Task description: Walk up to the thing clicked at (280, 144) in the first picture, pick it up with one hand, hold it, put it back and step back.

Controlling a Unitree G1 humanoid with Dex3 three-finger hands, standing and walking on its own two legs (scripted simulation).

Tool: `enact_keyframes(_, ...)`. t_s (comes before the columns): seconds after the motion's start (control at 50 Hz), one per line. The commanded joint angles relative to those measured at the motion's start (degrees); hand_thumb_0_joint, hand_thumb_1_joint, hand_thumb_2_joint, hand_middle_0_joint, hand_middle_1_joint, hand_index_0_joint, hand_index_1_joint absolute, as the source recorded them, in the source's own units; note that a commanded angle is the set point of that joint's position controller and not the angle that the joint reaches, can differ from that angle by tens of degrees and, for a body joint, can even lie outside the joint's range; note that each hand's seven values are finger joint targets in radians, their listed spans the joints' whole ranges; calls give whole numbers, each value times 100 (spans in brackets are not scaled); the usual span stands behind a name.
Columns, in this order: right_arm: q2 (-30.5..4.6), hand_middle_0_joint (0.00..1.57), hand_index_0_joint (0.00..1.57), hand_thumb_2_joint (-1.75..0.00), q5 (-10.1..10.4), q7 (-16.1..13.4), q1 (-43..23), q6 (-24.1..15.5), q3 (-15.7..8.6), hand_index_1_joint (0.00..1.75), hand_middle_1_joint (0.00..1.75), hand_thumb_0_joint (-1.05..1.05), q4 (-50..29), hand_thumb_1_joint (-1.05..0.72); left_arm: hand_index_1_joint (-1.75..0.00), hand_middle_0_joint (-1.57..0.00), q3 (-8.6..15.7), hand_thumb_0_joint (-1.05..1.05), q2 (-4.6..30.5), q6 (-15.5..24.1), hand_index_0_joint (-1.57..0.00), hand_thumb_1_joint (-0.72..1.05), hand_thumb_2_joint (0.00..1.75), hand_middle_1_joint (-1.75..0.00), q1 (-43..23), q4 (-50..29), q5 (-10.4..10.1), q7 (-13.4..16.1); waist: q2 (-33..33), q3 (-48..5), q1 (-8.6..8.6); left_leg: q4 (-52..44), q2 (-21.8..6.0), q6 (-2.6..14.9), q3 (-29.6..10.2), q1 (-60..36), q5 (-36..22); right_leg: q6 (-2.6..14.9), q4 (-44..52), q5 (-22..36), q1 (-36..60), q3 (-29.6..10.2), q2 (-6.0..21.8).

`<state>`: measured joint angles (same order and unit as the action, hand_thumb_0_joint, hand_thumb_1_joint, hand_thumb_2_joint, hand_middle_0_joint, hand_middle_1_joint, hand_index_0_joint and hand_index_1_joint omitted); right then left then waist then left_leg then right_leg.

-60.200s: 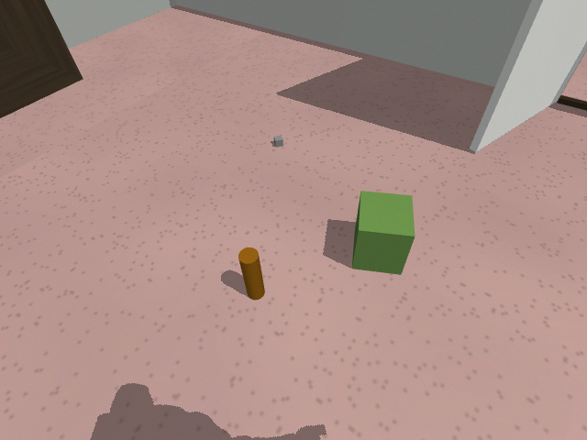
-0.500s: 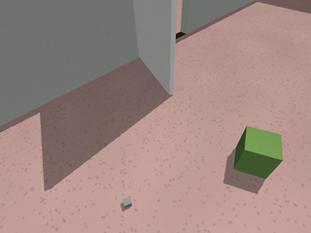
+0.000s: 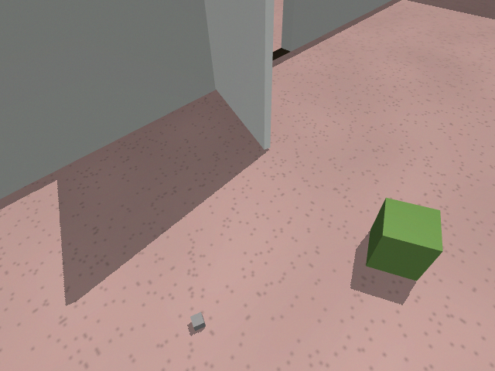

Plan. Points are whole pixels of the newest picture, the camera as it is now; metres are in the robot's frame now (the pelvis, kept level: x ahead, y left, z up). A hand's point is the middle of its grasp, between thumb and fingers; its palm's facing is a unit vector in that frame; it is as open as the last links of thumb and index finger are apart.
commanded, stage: stand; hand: left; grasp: from above
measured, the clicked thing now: (198, 321) +0.45 +0.25 -0.76
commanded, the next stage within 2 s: step back in 1.20 s
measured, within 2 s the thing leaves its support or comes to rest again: neither
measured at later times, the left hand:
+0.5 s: hand out of the picture +0.08 +0.25 -0.16, palm faces +0.01 -0.94 -0.34, open 7.4 cm
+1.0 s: hand out of the picture +0.09 +0.25 -0.16, palm faces +0.00 -0.94 -0.33, open 7.4 cm
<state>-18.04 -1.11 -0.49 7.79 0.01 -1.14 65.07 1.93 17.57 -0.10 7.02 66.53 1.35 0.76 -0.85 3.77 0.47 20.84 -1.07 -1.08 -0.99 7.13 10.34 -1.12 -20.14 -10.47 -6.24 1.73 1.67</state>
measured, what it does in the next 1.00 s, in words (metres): stands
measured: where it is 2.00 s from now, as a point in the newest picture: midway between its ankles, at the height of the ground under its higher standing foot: outside the picture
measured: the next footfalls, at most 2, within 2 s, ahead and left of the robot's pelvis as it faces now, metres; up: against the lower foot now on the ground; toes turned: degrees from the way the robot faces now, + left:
none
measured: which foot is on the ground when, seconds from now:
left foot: down 0.00-1.00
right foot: down 0.00-1.00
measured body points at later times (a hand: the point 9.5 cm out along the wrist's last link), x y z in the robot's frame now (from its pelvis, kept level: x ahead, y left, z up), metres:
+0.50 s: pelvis +0.01 +0.00 +0.00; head +0.02 -0.01 +0.45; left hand +0.08 +0.29 -0.13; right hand +0.08 -0.29 -0.14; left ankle +0.01 +0.13 -0.75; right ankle +0.01 -0.13 -0.75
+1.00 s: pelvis +0.02 +0.00 +0.00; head +0.03 +0.00 +0.45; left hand +0.09 +0.30 -0.13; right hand +0.09 -0.30 -0.14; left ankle +0.01 +0.13 -0.75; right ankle +0.01 -0.13 -0.75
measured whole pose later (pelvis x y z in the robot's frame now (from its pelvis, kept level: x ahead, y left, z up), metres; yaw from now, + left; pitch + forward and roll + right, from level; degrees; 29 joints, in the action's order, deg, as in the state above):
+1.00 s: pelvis +0.02 +0.00 +0.00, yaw -1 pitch -2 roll +0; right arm -19.2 -0.8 -0.2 6.3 -0.5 -0.4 65.2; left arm 1.6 18.5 0.1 5.6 65.9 0.9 0.0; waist -0.6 3.2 0.2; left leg 19.0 -1.2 -1.1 -0.3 6.1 10.8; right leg -1.1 -18.7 -10.9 -5.7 1.1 1.6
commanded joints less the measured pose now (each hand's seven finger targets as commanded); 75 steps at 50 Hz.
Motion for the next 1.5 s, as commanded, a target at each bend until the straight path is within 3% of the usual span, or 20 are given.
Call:
enact_keyframes(0.0,-1113,20,20,-90,-2,-84,-236,-127,-181,30,30,0,-310,-90,-30,-20,189,0,1191,122,-20,90,90,-30,-211,-278,-2,74,49,-217,-3,-486,-498,185,-484,161,-28,160,414,30,-27,-502,496)
enact_keyframes(0.1,-1136,20,20,-90,-1,-82,-248,-153,-159,30,30,0,-301,-90,-30,-20,181,0,1200,145,-20,90,90,-30,-224,-297,-20,65,61,-355,5,-439,-541,194,-461,27,-455,165,404,377,30,-512,527)
enact_keyframes(0.2,-1135,20,20,-90,1,-75,-221,-133,-147,30,30,0,-278,-90,-30,-20,190,0,1225,136,-20,90,90,-30,-295,-282,-32,53,33,-292,-32,-478,-523,196,-440,157,-180,174,428,272,55,-530,529)
enact_keyframes(0.28,-1149,20,20,-90,0,-76,-309,-166,-139,30,30,0,-302,-90,-30,-20,173,0,1179,139,-20,90,90,-30,-280,-283,-44,42,27,-410,-7,-431,-576,184,-426,-31,-681,183,359,568,69,-503,535)
enact_keyframes(0.4,-1197,20,20,-90,9,-74,-268,-166,-129,30,30,0,-294,-90,-30,-20,178,0,1228,153,-20,90,90,-30,-349,-303,-47,36,60,-450,-40,-427,-585,194,-420,-35,-728,170,384,662,138,-526,561)
enact_keyframes(0.52,-1243,20,20,-90,11,-82,-307,-177,-146,30,30,0,-297,-90,-30,-20,179,0,1226,157,-20,90,90,-30,-308,-324,-53,42,73,-617,-29,-316,-623,206,-390,-236,-1238,165,336,1158,195,-495,580)
enact_keyframes(0.64,-1226,20,20,-90,13,-63,-322,-155,-127,30,30,0,-279,-90,-30,-20,175,0,1240,138,-20,90,90,-30,-361,-313,-58,28,38,-379,-34,-502,-586,164,-413,11,-553,161,404,494,135,-490,543)
enact_keyframes(0.8,-1260,20,20,-90,20,-60,-323,-172,-130,30,30,0,-312,-90,-30,-20,159,0,1251,164,-20,90,90,-30,-348,-371,-59,24,37,-557,-53,-401,-614,197,-359,-94,-977,175,396,1030,234,-532,605)
enact_keyframes(0.84,-1268,20,20,-90,22,-57,-329,-171,-125,30,30,0,-293,-90,-30,-20,163,0,1266,163,-20,90,90,-30,-382,-368,-71,15,3,-483,-50,-464,-595,169,-372,-50,-786,174,404,804,218,-540,586)
enact_keyframes(0.92,-1295,20,20,-90,20,-62,-376,-189,-130,30,30,0,-313,-90,-30,-20,162,0,1278,158,-20,90,90,-30,-332,-389,-54,12,11,-563,-21,-430,-638,189,-374,-182,-1045,186,349,1051,220,-514,598)
enact_keyframes(1.0,-1275,20,20,-90,21,-50,-335,-180,-121,30,30,0,-296,-90,-30,-20,153,0,1286,159,-20,90,90,-30,-350,-390,-66,13,68,-477,-32,-496,-638,163,-405,-171,-915,172,373,777,120,-494,567)
enact_keyframes(1.16,-1316,20,20,-90,25,-42,-324,-175,-136,30,30,0,-301,-90,-30,-20,143,0,1299,165,-20,90,90,-30,-300,-401,-73,5,55,-452,-32,-501,-614,187,-373,-115,-717,181,429,760,144,-548,581)
enact_keyframes(1.18,-1617,20,20,-90,72,-7,-571,-55,-259,30,30,0,-456,-90,-30,-20,345,0,1788,115,-20,90,90,-30,-326,-594,-174,29,161,98,-48,74,-509,305,-424,251,-1569,237,-79,1846,-336,-635,516)
enact_keyframes(1.24,-1497,20,20,-90,145,8,-360,29,-278,30,30,0,-592,-90,-30,-20,371,0,1683,77,-20,90,90,-30,-229,-798,-194,74,198,-312,-101,432,-462,384,-311,239,-1821,389,-347,2043,-236,-587,504)
enact_keyframes(1.34,-1644,20,20,-90,127,53,-418,137,-415,30,30,0,-894,-90,-30,-20,350,0,1604,-27,-20,90,90,-30,-304,-1198,-132,46,-91,-848,-143,616,-578,671,-492,365,-1198,533,-949,1046,-482,-627,387)
enact_keyframes(1.44,-1730,20,20,-90,75,91,-561,197,-506,30,30,0,-1225,-90,-30,-20,357,0,1582,-99,-20,90,90,-30,-47,-1342,-63,9,-451,-947,-81,500,-889,1049,-829,870,-857,456,-1840,164,-495,-368,11)
enact_keyframes(1.48,-1857,20,20,-90,55,94,-724,208,-557,30,30,0,-1388,-90,-30,-20,397,0,1512,-150,-20,90,90,-30,237,-1309,-38,-19,-939,-901,34,300,-1264,1319,-1164,1286,-789,382,-2625,-889,-421,-90,-306)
